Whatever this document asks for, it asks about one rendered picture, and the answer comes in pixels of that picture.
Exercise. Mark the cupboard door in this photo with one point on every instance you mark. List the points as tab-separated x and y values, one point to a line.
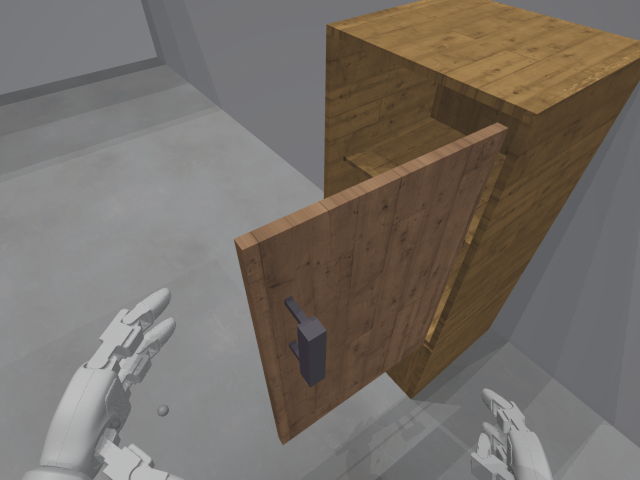
371	263

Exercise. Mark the robot right hand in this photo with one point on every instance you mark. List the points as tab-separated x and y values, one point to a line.
519	456

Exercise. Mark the robot left hand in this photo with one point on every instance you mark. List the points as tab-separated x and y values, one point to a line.
79	437

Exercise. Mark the handle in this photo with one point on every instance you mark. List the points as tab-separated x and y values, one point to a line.
311	347

